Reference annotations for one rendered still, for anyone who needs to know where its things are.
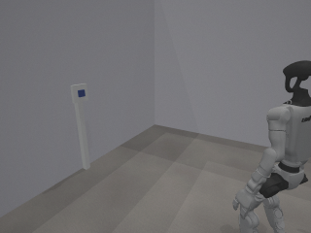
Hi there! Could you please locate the humanoid robot torso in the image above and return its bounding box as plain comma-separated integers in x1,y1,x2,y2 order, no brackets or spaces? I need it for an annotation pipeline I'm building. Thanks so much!
270,100,311,190

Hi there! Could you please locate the panel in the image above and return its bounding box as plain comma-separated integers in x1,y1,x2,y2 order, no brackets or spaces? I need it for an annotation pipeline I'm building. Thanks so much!
70,83,90,170

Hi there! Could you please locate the right robot forearm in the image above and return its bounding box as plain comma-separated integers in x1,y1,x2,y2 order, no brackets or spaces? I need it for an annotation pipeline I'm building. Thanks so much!
300,158,308,165

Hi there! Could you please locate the button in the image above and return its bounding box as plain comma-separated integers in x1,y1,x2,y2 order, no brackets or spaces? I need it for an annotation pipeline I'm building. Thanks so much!
78,89,86,97

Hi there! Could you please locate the robot left upper arm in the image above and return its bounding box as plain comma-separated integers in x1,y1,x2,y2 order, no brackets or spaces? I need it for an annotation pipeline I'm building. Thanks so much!
266,105,291,163

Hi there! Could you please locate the left robot forearm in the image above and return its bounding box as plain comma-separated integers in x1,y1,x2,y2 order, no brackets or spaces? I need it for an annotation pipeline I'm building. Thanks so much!
245,149,277,195

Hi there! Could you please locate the robot head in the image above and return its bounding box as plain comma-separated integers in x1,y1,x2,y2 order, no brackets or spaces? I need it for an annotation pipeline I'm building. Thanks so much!
283,60,311,107

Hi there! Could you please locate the left robot hand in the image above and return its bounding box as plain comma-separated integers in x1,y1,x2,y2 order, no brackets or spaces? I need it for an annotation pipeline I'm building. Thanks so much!
232,188,255,220

